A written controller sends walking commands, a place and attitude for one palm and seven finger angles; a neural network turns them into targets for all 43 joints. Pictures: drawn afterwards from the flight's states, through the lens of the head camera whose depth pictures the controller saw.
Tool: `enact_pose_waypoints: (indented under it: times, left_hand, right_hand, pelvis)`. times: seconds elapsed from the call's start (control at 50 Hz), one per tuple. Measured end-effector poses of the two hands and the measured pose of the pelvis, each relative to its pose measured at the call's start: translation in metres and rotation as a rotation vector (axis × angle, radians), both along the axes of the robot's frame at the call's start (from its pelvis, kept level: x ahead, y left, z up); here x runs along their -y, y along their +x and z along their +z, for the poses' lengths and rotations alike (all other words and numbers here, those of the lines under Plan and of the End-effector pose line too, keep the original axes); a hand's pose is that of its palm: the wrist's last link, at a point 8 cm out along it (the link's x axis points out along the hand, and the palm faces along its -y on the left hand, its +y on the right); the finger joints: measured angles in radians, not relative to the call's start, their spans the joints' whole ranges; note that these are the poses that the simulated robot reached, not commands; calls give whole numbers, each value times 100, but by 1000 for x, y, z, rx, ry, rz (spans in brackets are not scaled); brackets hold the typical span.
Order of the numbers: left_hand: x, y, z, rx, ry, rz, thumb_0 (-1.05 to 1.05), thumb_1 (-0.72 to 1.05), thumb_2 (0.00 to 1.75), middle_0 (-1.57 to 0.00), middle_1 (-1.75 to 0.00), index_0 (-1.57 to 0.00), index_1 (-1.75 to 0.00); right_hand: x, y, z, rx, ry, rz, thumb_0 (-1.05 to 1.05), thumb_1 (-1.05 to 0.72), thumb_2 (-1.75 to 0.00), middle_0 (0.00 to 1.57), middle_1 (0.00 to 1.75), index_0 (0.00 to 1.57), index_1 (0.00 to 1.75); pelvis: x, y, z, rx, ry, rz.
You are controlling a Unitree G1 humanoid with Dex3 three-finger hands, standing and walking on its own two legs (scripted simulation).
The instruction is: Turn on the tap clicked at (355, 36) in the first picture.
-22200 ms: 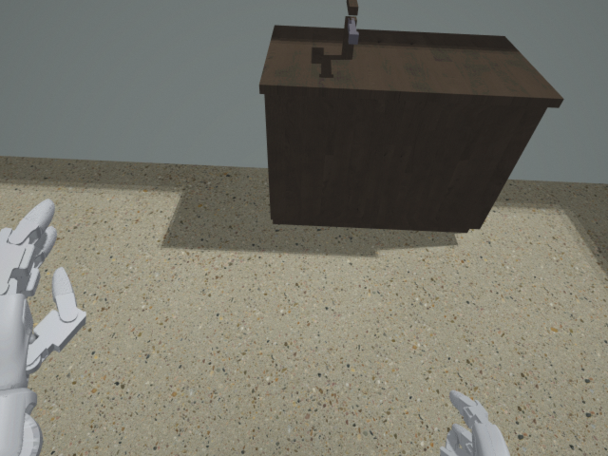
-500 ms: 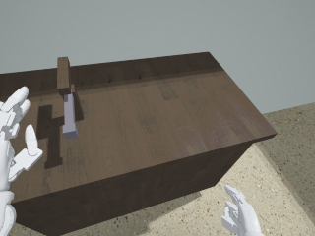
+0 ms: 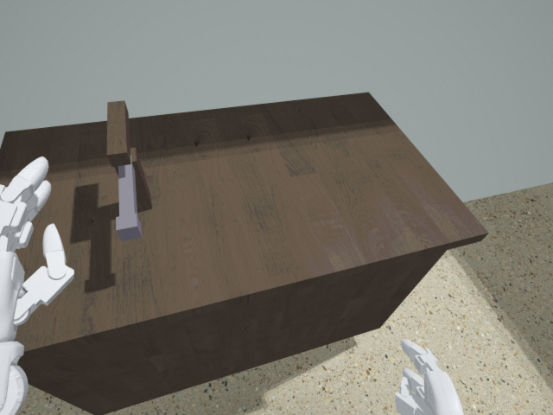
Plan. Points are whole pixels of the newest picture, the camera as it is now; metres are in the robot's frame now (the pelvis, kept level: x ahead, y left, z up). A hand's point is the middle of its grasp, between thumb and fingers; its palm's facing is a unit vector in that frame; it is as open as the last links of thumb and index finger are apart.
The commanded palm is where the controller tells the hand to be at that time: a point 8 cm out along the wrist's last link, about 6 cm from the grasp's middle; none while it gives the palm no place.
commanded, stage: shuffle to correct the standing spot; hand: left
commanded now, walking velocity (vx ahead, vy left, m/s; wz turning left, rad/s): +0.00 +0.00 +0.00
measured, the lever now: (129, 227) +0.34 +0.25 +0.07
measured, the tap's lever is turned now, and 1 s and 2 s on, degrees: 0 0 0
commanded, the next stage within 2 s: come to a stop and stand still in 0.44 s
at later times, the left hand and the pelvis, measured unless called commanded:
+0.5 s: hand (111, 267) +0.22 +0.21 +0.16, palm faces +0.33 -0.87 -0.37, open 7.4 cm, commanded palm +0.16 +0.24 +0.17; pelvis +0.00 -0.04 +0.00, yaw -1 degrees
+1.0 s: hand (127, 275) +0.22 +0.19 +0.15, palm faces +0.37 -0.85 -0.38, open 7.4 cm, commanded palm +0.17 +0.23 +0.17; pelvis +0.01 -0.05 +0.00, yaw +0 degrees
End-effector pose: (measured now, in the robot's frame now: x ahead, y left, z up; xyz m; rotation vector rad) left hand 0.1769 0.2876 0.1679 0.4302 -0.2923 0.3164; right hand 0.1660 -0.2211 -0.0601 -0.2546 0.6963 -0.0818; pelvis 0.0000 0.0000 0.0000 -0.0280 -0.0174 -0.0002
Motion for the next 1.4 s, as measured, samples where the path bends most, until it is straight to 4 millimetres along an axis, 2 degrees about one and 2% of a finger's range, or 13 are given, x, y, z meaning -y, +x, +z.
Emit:
enact_pose_waypoints:
  times: [0.24,0.4,0.5,0.7,0.84,0.92,1.0,1.04,1.1,1.14,1.2,1.32,1.4]
  left_hand:
    - [4,-2,-4,-17,-26,26,1,89,90,-21,-30,-21,-30]
    - [23,8,2,-1,-22,3,2,89,90,-21,-30,-21,-30]
    - [40,10,4,-22,-1,-23,1,89,90,-21,-30,-21,-30]
    - [70,3,0,-72,-15,0,1,89,90,-21,-30,-21,-30]
    - [71,1,-5,-97,-22,51,1,89,90,-21,-30,-21,-30]
    - [65,4,-6,-96,-23,60,1,89,90,-21,-30,-21,-30]
    - [58,6,-3,-88,-18,47,2,89,90,-21,-30,-21,-30]
    - [50,16,16,-18,81,-1,2,88,90,-22,-30,-21,-30]
    - [21,30,49,129,213,23,2,88,90,-22,-30,-22,-30]
    - [5,35,57,178,215,47,1,88,90,-22,-30,-21,-30]
    - [0,35,43,149,149,34,1,89,90,-21,-30,-21,-30]
    - [0,23,-12,-34,20,-19,1,89,90,-21,-30,-21,-30]
    - [-19,16,-19,-47,31,15,1,88,90,-22,-30,-21,-30]
  right_hand:
    - [6,-2,-1,-3,7,-6,1,-90,-90,20,30,20,30]
    - [14,0,-2,-4,39,-7,1,-90,-90,20,30,20,30]
    - [29,0,-3,-5,48,-19,1,-90,-90,20,30,20,30]
    - [75,-3,-8,-1,20,-56,1,-90,-90,20,30,20,30]
    - [90,-4,-14,-36,2,-78,1,-91,-90,20,30,20,30]
    - [86,-2,-15,-48,-2,-77,1,-91,-90,20,30,20,30]
    - [73,2,-13,-42,2,-69,1,-91,-90,20,30,20,30]
    - [59,4,-11,-26,-10,-26,1,-91,-90,19,30,19,30]
    - [40,6,-13,-29,-4,54,1,-91,-90,19,30,19,30]
    - [31,7,-13,-27,15,74,1,-91,-90,20,30,20,30]
    - [23,5,-11,-13,42,64,1,-90,-90,20,30,20,30]
    - [14,-2,-13,-67,4,59,1,-90,-90,20,30,20,30]
    - [7,-1,-15,-108,-30,93,1,-90,-90,20,30,20,30]
  pelvis:
    - [7,-2,1,2,8,-7]
    - [22,-2,1,-4,16,-14]
    - [36,-1,1,-12,15,-16]
    - [62,1,-1,-20,10,-15]
    - [66,5,-1,-33,0,-5]
    - [61,7,-1,-31,2,-1]
    - [52,8,0,-21,10,-4]
    - [48,5,-3,-29,3,23]
    - [45,3,-6,-44,4,23]
    - [40,5,-7,-56,5,4]
    - [27,11,-7,-62,6,-11]
    - [6,15,-6,-54,15,2]
    - [-1,11,-8,-52,23,20]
